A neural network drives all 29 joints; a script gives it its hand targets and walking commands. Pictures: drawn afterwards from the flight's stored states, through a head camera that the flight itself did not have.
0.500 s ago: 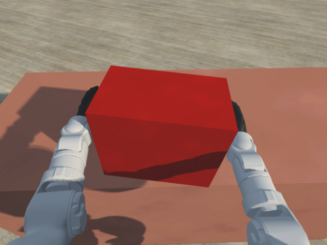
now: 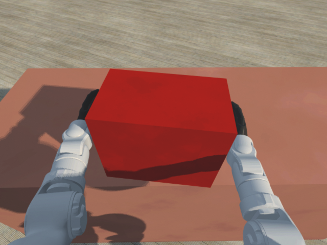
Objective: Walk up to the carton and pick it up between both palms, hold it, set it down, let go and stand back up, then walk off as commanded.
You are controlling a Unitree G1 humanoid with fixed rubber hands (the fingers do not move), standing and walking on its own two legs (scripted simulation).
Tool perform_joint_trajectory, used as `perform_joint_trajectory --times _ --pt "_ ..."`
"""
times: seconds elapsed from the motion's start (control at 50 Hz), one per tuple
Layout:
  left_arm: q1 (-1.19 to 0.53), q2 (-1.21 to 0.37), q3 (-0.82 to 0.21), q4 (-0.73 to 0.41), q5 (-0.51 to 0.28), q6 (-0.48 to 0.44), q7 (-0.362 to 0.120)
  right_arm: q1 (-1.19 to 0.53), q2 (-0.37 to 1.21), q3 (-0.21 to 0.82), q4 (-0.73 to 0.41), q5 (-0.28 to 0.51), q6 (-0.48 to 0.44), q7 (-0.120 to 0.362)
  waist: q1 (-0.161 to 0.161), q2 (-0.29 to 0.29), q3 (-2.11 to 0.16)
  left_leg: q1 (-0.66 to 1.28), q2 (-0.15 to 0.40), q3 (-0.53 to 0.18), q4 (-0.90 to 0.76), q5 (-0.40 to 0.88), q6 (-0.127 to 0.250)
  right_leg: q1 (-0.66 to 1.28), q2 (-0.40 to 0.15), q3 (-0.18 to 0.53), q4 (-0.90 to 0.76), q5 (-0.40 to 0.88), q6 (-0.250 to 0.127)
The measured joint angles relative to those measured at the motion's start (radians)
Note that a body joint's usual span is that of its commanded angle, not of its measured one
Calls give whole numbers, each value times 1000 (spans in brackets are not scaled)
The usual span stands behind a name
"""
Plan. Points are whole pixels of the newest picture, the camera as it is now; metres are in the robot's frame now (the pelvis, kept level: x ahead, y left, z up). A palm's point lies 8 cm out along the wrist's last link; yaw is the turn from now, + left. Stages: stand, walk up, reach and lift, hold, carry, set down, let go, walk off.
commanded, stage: set down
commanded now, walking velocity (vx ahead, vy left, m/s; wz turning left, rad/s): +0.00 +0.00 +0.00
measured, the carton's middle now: (162, 130) +0.39 -0.01 +0.07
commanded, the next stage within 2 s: none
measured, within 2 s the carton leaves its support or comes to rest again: neither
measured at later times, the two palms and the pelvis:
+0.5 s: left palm (85, 123) +0.41 +0.19 +0.09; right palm (244, 130) +0.36 -0.22 +0.08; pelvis +0.00 +0.00 +0.00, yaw +0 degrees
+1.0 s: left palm (81, 142) +0.38 +0.21 +0.05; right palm (254, 154) +0.31 -0.24 +0.04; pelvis +0.00 +0.00 +0.00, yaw +0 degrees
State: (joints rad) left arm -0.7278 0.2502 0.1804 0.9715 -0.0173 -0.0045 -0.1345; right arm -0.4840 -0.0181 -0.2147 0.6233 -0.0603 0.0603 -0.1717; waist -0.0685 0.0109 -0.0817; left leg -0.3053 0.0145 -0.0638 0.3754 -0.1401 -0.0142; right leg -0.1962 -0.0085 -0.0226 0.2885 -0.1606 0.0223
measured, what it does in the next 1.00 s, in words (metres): stands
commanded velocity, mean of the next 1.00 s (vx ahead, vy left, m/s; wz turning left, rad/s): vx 0.00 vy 0.00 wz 0.00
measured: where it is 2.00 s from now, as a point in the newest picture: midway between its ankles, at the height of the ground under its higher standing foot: outside the picture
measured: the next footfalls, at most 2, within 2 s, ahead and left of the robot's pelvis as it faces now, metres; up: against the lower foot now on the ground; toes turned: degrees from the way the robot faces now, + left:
none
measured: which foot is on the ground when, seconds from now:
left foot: down 0.00-1.00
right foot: down 0.00-1.00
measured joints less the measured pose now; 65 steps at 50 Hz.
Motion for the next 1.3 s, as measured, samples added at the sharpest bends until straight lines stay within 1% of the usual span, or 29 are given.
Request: perform_joint_trajectory --times 0.1,0.18,0.2,0.24,0.3,0.34,0.44,0.6,0.76,0.82,0.88,0.96,1.08,1.18,1.3 --pt "0 0 0 25 0 -27 2 -7 0 -12 29 -1 -39 12 3 -7 5 0 0 0 0 0 0 0 0 0 0 0 0" --pt "0 0 0 34 0 -31 12 -27 -14 -12 86 -1 -76 23 2 -11 5 0 0 0 0 0 -2 0 0 0 0 0 0" --pt "0 0 0 35 0 -31 23 -36 -17 -12 103 9 -77 24 1 -11 6 0 0 0 0 0 -2 0 0 0 0 0 0" --pt "0 0 1 35 -11 -32 55 -48 -24 -12 127 62 -77 24 0 -11 8 0 0 0 0 0 -2 0 0 0 0 0 0" --pt "0 0 1 35 -63 -31 93 -59 -40 -13 148 141 -76 21 0 -11 12 0 0 0 0 0 -2 0 0 0 0 0 0" --pt "0 1 0 35 -97 -26 104 -66 -52 -12 157 167 -70 14 0 -11 15 0 0 0 1 -1 -2 0 0 0 1 -1 0" --pt "0 6 0 35 -138 -7 105 -80 -77 -12 158 193 -49 2 -2 -11 20 0 0 0 8 -7 -2 -1 0 0 11 -8 0" --pt "0 8 0 34 -139 1 89 -65 -110 23 159 222 -48 2 -3 -11 20 0 0 0 9 -8 -2 -2 0 0 13 -10 0" --pt "13 8 0 34 -139 1 77 4 -113 45 156 232 -49 2 -3 -11 20 0 0 0 9 -8 -2 -1 0 0 13 -10 0" --pt "29 8 0 35 -139 1 74 46 -113 51 131 235 -56 2 -3 -11 20 0 0 0 9 -8 -2 -1 0 0 13 -10 0" --pt "60 9 0 26 -139 1 71 98 -113 58 80 242 -70 2 -2 -11 20 0 0 0 10 -8 -3 -1 0 0 13 -10 0" --pt "141 9 0 -44 -139 0 67 165 -122 79 4 255 -84 2 -3 -11 20 0 0 0 10 -7 -3 -1 0 0 13 -10 0" --pt "240 17 0 -133 -139 14 63 233 -143 93 -80 279 -83 2 0 -11 20 0 0 0 10 -3 -3 -1 0 0 14 -6 0" --pt "276 34 0 -181 -160 31 63 262 -152 93 -150 286 -57 2 1 -11 20 2 0 0 15 0 -1 -1 0 0 22 -4 0" --pt "276 55 0 -202 -192 49 62 265 -154 93 -181 286 3 2 0 -11 20 3 0 0 24 1 1 -1 0 0 34 -5 0"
